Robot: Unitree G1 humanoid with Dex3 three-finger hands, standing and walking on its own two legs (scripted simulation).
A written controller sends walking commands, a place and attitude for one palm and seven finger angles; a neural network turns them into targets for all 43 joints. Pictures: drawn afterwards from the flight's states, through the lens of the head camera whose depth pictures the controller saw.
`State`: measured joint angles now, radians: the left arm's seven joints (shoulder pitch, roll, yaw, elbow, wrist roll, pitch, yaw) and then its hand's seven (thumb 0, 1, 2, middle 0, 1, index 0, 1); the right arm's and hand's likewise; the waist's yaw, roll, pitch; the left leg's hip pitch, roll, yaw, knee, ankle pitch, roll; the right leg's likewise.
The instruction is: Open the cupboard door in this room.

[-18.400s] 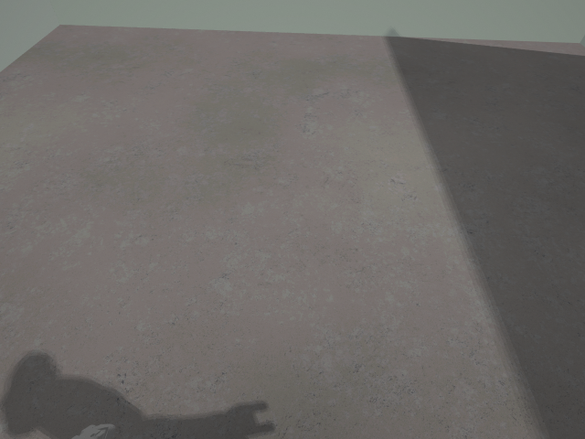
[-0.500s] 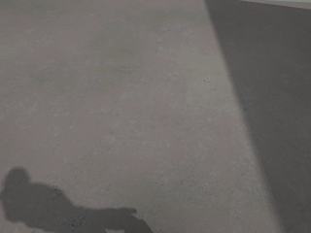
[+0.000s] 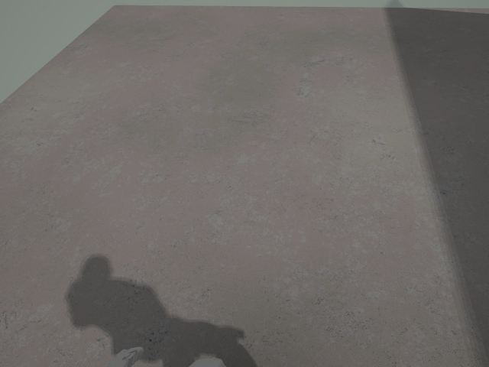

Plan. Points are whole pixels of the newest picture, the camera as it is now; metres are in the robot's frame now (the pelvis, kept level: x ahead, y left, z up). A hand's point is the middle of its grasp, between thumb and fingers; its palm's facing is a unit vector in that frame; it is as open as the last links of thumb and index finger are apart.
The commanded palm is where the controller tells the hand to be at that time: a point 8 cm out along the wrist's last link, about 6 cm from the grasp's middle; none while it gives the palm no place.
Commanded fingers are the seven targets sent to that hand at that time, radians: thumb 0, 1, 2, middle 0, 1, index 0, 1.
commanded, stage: turn or walk to find it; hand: left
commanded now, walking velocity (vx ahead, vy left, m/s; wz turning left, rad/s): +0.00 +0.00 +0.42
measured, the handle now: out of the picture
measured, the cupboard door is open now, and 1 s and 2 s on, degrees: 0 0 0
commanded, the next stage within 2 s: stand and wait in 0.20 s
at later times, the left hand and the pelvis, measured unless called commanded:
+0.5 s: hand out of the picture -0.05 +0.25 -0.18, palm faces +0.28 -0.93 -0.25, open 7.4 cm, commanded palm none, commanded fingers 0.00 0.90 0.90 -0.20 -0.30 -0.20 -0.30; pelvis -0.03 +0.03 +0.00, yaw +13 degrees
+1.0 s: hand out of the picture -0.05 +0.18 -0.14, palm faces +0.46 -0.84 -0.27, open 7.4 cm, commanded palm none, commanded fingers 0.00 0.90 0.90 -0.20 -0.30 -0.20 -0.30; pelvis -0.04 -0.03 +0.01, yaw +29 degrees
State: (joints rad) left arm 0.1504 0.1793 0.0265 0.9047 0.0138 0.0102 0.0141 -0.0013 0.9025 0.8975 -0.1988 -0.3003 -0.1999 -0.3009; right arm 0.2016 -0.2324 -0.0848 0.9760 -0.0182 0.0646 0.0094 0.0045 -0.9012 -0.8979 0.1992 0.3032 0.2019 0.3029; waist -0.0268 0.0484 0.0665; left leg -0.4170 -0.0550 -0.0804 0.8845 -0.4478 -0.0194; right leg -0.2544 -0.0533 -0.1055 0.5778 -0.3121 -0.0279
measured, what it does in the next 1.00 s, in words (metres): steps on the spot, turning left: left foot, then right foot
